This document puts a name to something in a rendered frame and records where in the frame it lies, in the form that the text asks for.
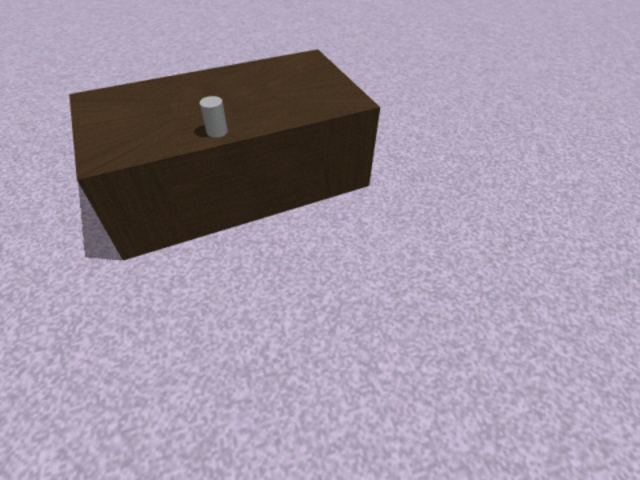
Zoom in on can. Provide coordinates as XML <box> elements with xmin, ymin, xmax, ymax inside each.
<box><xmin>200</xmin><ymin>96</ymin><xmax>228</xmax><ymax>138</ymax></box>

